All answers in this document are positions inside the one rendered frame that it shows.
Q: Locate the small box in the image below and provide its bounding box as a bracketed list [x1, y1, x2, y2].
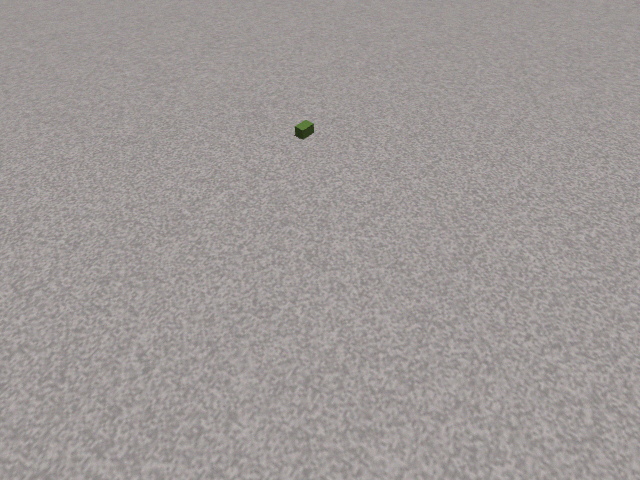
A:
[295, 120, 314, 139]

